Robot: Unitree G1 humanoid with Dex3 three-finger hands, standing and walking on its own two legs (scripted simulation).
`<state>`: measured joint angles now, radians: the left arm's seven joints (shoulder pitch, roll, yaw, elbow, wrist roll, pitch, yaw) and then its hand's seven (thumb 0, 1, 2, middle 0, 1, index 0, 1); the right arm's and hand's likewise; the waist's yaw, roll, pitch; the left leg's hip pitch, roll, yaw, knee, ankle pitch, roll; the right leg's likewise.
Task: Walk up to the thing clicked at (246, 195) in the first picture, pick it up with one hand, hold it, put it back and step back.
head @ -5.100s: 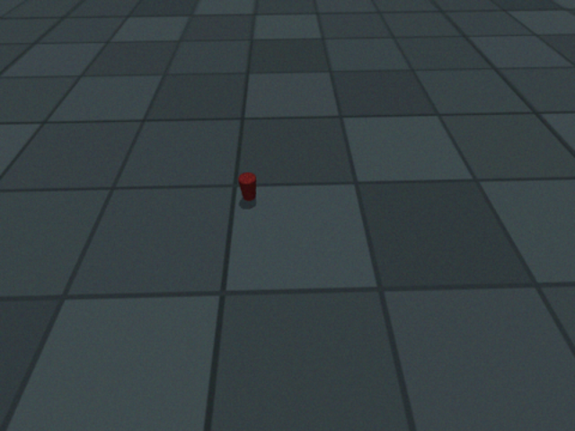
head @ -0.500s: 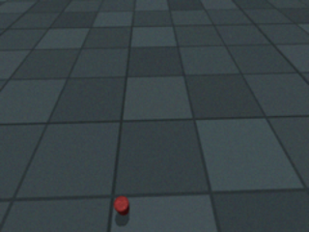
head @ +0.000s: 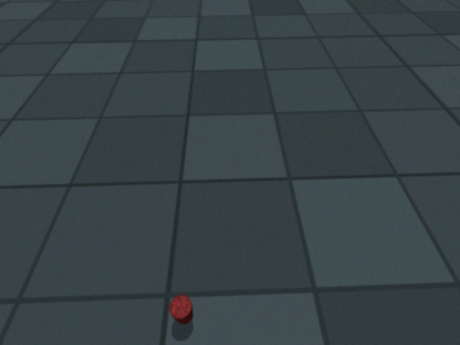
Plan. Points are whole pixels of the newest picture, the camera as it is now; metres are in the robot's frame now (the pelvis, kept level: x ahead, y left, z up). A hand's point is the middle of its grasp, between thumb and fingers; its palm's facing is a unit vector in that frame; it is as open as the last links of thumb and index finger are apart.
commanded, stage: stand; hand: left
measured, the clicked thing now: (182, 311) +0.39 +0.21 -0.72
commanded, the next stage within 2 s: go down in 1.96 s
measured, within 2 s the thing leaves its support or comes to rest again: neither
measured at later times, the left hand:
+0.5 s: hand out of the picture +0.09 +0.25 -0.16, palm faces -0.02 -0.94 -0.34, open 7.4 cm
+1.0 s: hand out of the picture +0.08 +0.24 -0.15, palm faces -0.02 -0.94 -0.34, open 7.4 cm
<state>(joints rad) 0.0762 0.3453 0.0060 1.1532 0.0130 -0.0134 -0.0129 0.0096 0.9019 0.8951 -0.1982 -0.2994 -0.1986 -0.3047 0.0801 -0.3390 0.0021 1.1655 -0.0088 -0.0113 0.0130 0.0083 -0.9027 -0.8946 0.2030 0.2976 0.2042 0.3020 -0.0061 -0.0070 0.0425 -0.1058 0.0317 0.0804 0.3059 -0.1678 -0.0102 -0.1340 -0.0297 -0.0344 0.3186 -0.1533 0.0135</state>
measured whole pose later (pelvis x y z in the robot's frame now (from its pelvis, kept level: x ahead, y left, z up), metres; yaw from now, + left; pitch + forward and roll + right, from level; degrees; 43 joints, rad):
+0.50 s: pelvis +0.01 +0.00 +0.00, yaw +0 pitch -2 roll +0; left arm 0.09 0.35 0.00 1.14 0.01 -0.01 -0.01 0.01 0.90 0.90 -0.20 -0.30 -0.20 -0.30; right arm 0.08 -0.35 0.00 1.15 -0.01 -0.01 0.01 0.01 -0.90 -0.89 0.20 0.30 0.20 0.30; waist 0.00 0.00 0.04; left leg -0.08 0.04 0.07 0.30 -0.18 -0.02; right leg -0.11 -0.02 -0.04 0.31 -0.16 0.01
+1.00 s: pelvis +0.01 -0.01 +0.00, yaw +1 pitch -2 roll +0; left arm 0.11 0.35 0.00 1.14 0.01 -0.01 -0.01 0.01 0.90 0.90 -0.20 -0.30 -0.20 -0.31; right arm 0.10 -0.35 0.00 1.15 -0.01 -0.01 0.01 0.01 -0.90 -0.89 0.20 0.30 0.20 0.30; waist 0.00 0.00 0.04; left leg -0.08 0.04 0.07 0.29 -0.17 -0.02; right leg -0.11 -0.02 -0.05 0.32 -0.17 0.00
